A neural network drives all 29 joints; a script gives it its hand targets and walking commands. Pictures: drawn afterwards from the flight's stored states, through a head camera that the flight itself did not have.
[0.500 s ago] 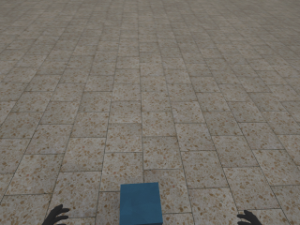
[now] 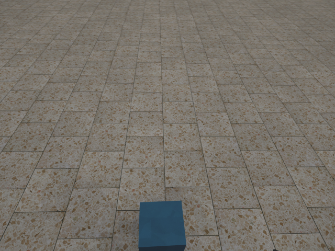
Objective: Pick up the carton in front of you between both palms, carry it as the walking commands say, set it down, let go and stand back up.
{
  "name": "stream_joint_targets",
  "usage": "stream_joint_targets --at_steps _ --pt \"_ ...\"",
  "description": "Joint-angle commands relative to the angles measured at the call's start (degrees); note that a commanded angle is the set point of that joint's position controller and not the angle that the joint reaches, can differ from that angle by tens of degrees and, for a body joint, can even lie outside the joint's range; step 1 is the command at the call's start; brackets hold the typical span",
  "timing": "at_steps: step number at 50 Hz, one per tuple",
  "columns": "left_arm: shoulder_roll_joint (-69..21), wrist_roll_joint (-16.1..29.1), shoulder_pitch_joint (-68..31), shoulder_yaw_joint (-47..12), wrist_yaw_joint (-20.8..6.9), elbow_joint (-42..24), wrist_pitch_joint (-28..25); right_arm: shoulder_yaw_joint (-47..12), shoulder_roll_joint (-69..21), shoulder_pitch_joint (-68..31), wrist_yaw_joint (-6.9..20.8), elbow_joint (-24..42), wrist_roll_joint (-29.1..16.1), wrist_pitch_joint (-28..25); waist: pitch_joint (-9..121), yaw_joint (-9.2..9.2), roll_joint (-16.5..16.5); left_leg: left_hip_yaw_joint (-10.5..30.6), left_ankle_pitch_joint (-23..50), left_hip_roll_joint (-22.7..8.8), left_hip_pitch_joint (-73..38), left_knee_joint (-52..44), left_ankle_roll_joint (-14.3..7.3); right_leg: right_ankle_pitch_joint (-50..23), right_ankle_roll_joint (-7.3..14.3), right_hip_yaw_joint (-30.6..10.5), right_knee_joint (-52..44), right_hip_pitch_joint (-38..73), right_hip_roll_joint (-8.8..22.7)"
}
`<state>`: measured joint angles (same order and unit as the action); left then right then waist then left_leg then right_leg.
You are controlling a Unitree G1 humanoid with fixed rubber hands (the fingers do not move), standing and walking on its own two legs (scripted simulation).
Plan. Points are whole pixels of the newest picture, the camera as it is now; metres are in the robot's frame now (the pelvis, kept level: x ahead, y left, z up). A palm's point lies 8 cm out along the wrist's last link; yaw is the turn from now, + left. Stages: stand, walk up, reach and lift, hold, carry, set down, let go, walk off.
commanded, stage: stand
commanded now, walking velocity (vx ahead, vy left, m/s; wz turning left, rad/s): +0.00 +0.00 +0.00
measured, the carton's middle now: (161, 230) +0.38 +0.02 -0.65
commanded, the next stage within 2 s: none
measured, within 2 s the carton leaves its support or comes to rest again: neither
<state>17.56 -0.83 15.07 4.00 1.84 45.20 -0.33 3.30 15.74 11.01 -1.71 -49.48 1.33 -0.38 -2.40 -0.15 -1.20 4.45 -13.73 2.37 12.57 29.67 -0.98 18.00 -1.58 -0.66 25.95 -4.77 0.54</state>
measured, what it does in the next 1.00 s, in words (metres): stands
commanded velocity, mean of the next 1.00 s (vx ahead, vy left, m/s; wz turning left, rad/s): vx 0.00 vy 0.00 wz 0.00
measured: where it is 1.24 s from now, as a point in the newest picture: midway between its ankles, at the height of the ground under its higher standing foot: outside the picture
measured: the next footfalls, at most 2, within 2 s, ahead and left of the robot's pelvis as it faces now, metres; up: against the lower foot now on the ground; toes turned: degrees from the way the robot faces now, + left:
none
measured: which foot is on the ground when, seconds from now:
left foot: down 0.00-1.00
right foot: down 0.00-1.00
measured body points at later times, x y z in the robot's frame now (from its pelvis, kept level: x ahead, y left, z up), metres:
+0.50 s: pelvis -0.01 -0.01 +0.00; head -0.01 +0.00 +0.45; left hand +0.06 +0.29 -0.12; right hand +0.08 -0.30 -0.12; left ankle +0.03 +0.11 -0.74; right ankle -0.04 -0.14 -0.74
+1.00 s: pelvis -0.01 -0.02 +0.00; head -0.01 -0.01 +0.45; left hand +0.06 +0.29 -0.12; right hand +0.08 -0.31 -0.11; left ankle +0.03 +0.11 -0.74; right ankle -0.04 -0.14 -0.74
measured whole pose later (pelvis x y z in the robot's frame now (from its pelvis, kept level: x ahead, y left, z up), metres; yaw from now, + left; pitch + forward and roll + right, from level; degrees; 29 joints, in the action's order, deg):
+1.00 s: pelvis -0.01 -0.02 +0.00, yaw +2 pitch -4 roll -1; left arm 19.4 -0.4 13.3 3.4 1.7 51.5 -0.3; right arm 2.0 18.5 10.1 -2.2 -55.7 0.4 -0.2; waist -3.2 -0.2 -0.4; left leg 6.8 -10.7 1.7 12.6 27.0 0.7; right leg 16.4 -0.1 1.5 24.6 -4.7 -0.2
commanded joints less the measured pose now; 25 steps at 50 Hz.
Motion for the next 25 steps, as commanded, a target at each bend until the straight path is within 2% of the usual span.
stream_joint_targets --at_steps 1,25 --pt "7.2 0.0 0.0 1.6 0.2 -2.5 -0.7 1.8 8.5 -1.1 -0.3 2.4 -0.1 -0.7 0.2 -0.16 2.0 4.9 8.6 -5.0 -0.7 -5.9 -0.5 -5.1 0.6 -2.3 -4.6 -3.0 2.7" --pt "8.5 0.2 -0.2 1.1 0.3 2.3 -0.8 0.9 9.8 -0.9 -0.6 -2.6 -0.6 -0.5 -0.8 -0.24 1.8 6.0 7.7 -5.3 -0.2 -7.2 0.1 -3.7 1.4 -2.7 -6.4 -2.6 3.8"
